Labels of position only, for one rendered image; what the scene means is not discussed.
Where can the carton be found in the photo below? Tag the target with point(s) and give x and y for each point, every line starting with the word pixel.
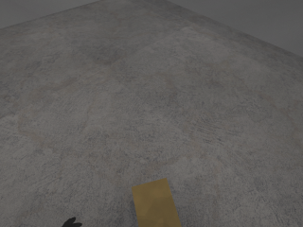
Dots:
pixel 154 205

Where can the robot left hand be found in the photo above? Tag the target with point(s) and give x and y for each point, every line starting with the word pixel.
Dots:
pixel 70 223

